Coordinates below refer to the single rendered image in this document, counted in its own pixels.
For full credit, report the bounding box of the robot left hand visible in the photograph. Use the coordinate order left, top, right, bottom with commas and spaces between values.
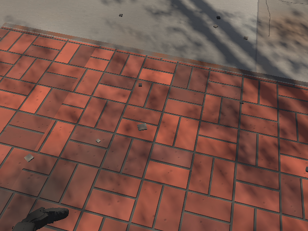
12, 207, 69, 231

